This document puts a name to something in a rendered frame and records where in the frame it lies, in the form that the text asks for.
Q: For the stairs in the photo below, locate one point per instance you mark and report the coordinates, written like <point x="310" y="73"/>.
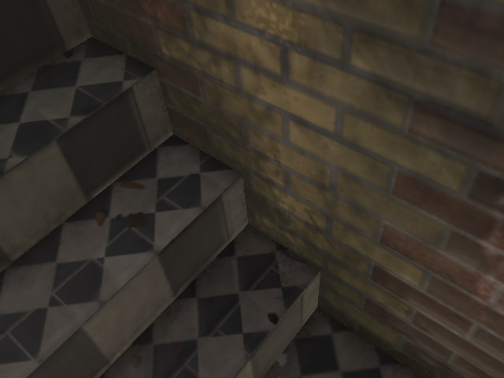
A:
<point x="125" y="251"/>

